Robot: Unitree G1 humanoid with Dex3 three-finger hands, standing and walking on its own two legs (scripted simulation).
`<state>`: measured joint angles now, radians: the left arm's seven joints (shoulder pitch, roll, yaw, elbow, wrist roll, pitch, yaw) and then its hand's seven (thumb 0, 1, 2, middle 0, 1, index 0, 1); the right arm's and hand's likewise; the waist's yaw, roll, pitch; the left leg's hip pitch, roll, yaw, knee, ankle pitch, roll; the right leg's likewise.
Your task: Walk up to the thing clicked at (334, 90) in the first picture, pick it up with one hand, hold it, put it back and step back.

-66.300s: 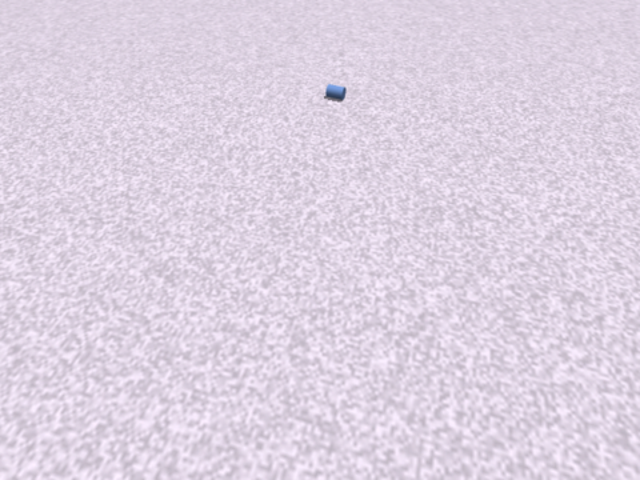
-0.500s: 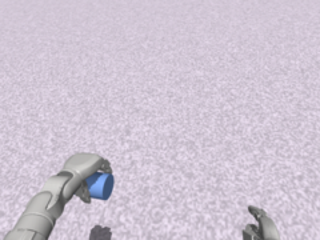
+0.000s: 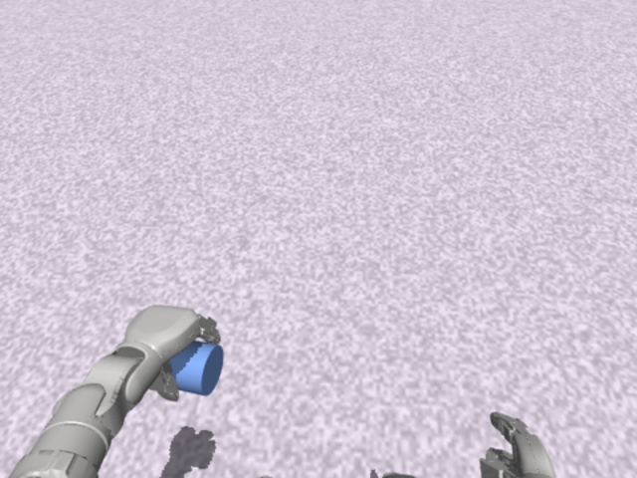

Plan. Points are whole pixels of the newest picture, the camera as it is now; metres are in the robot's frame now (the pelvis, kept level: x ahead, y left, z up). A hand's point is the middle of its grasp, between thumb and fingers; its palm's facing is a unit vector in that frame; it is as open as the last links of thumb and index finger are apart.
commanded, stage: crouch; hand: left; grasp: from above
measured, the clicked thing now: (181, 363) +0.29 +0.22 -0.10
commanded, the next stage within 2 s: lower in 1.66 s
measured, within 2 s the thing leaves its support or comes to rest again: neither
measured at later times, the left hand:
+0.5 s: hand (207, 378) +0.34 +0.24 -0.30, palm faces -0.43 +0.10 -0.90, open 9.5 cm
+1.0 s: hand (225, 386) +0.38 +0.24 -0.48, palm faces -0.45 +0.07 -0.89, open 9.6 cm
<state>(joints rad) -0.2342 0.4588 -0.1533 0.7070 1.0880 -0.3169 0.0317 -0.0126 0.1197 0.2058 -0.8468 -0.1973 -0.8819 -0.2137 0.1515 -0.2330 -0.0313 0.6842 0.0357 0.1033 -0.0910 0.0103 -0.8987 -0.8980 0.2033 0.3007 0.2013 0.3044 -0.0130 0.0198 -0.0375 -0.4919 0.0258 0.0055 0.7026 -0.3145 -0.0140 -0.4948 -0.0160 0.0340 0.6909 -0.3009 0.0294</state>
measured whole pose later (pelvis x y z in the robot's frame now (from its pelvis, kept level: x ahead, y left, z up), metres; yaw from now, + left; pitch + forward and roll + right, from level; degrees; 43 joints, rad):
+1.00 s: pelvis -0.06 +0.00 -0.32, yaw -2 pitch +36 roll -6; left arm -0.79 0.61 0.03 1.25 1.36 -0.33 0.38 -0.02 0.07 0.32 -0.83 -0.25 -0.86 -0.26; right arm 0.16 -0.24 -0.04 0.74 -0.12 -0.02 0.10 0.00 -0.91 -0.90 0.20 0.30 0.20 0.30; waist -0.18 0.02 -0.15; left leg -2.05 -0.01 -0.11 2.09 -0.68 -0.02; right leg -2.00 0.00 -0.02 2.03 -0.67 0.05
